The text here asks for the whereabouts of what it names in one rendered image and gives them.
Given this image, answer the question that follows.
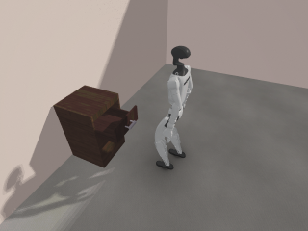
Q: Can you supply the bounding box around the left robot thigh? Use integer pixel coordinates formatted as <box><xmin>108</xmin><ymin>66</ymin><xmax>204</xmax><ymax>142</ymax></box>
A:
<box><xmin>155</xmin><ymin>116</ymin><xmax>170</xmax><ymax>146</ymax></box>

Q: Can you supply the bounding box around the drawer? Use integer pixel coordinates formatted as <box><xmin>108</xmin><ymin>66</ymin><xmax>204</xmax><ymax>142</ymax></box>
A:
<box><xmin>94</xmin><ymin>105</ymin><xmax>138</xmax><ymax>143</ymax></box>

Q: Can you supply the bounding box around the left robot hand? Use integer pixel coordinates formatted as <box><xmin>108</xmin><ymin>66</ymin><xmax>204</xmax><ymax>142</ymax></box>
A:
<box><xmin>161</xmin><ymin>128</ymin><xmax>173</xmax><ymax>143</ymax></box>

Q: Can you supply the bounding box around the cabinet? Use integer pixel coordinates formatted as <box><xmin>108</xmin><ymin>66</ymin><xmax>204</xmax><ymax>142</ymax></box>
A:
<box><xmin>53</xmin><ymin>85</ymin><xmax>125</xmax><ymax>168</ymax></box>

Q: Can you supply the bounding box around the right robot upper arm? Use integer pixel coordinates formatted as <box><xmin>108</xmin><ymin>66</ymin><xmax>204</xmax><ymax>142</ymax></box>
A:
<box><xmin>184</xmin><ymin>65</ymin><xmax>193</xmax><ymax>91</ymax></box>

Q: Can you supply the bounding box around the robot right forearm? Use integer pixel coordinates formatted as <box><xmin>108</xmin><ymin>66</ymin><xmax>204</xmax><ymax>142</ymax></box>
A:
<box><xmin>182</xmin><ymin>90</ymin><xmax>192</xmax><ymax>105</ymax></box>

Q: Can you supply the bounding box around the robot left forearm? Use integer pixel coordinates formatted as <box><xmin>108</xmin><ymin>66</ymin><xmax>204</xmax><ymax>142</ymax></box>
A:
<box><xmin>167</xmin><ymin>104</ymin><xmax>180</xmax><ymax>131</ymax></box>

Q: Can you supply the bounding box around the left robot upper arm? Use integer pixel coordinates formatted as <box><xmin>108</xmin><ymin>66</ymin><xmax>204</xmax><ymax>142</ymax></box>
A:
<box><xmin>167</xmin><ymin>76</ymin><xmax>182</xmax><ymax>110</ymax></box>

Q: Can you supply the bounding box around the handle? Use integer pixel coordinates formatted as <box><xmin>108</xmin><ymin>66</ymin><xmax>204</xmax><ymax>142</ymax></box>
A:
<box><xmin>125</xmin><ymin>120</ymin><xmax>137</xmax><ymax>130</ymax></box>

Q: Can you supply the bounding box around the humanoid robot torso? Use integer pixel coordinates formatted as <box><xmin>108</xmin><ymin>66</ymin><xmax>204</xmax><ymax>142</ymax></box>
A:
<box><xmin>167</xmin><ymin>71</ymin><xmax>190</xmax><ymax>121</ymax></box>

